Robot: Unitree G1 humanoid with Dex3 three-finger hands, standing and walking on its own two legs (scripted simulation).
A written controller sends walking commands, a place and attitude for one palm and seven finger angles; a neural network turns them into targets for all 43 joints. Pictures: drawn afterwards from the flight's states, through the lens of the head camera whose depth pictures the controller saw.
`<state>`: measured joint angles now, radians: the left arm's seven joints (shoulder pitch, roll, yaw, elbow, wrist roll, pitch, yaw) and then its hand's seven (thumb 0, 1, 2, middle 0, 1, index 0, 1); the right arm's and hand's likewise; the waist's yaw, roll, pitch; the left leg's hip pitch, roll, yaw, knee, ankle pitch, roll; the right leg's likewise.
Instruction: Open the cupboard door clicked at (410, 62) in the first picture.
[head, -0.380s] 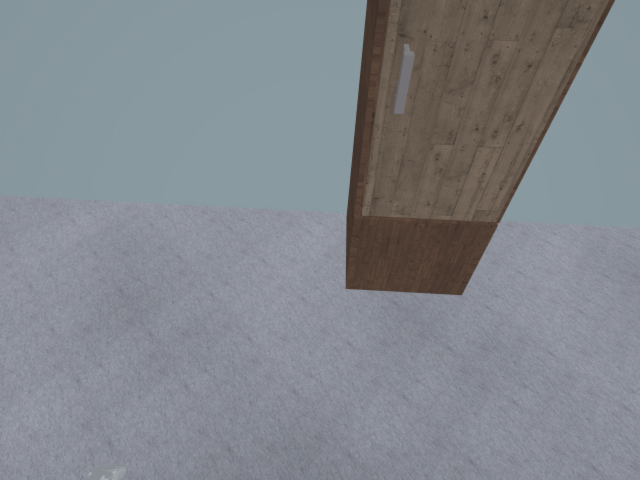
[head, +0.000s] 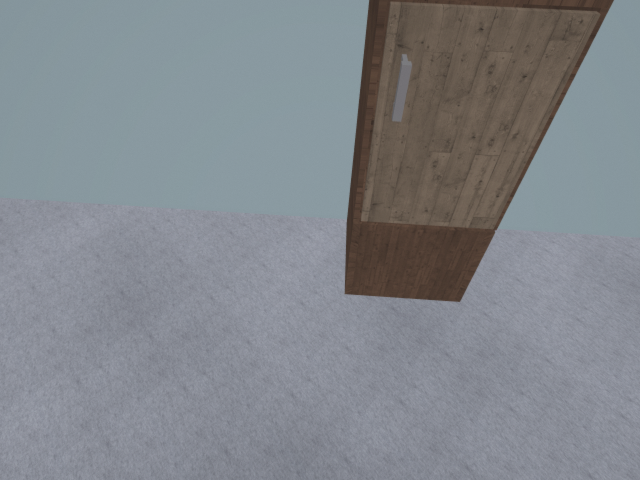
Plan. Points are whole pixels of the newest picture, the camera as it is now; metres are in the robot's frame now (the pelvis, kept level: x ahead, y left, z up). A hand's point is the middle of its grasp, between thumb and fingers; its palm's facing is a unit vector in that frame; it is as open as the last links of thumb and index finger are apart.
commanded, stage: stand and wait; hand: left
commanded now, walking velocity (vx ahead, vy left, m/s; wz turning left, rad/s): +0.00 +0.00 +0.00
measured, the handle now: (400, 88) +0.87 -0.11 +0.09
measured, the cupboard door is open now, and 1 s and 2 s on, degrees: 0 0 0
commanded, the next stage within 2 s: look at it before walking up in 0.44 s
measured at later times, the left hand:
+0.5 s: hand out of the picture +0.06 +0.23 -0.15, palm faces -0.03 -0.94 -0.35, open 7.3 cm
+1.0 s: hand out of the picture +0.06 +0.23 -0.15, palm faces -0.04 -0.94 -0.34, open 7.3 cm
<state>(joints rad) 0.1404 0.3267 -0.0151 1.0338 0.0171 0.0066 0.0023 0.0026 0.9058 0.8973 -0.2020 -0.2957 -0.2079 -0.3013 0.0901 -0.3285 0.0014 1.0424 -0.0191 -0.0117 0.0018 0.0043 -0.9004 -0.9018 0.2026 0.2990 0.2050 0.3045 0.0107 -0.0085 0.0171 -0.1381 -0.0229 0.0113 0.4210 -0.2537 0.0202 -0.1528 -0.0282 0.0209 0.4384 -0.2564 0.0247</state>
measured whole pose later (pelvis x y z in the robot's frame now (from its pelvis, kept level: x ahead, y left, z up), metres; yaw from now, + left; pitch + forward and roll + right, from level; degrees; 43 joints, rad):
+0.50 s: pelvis -0.01 -0.01 +0.00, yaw +0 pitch -2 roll +0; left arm 0.14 0.34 -0.01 1.09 0.02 0.00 0.00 0.00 0.91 0.90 -0.20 -0.30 -0.21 -0.30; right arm 0.13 -0.34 0.00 1.12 -0.01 -0.01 0.00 0.01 -0.90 -0.90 0.20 0.30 0.20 0.30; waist 0.00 0.01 0.02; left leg -0.13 0.00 0.01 0.37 -0.21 0.00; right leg -0.15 -0.01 0.02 0.40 -0.21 0.01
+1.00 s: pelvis -0.01 -0.02 +0.00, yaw -1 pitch -2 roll +0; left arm 0.14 0.34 -0.01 1.09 0.02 -0.01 0.00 0.00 0.91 0.90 -0.20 -0.30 -0.21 -0.30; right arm 0.12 -0.34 0.00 1.12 -0.01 -0.01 0.00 0.00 -0.90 -0.90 0.20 0.30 0.20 0.30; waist 0.00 0.00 0.03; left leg -0.13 0.01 0.01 0.35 -0.20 -0.01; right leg -0.15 0.00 0.02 0.38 -0.20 0.00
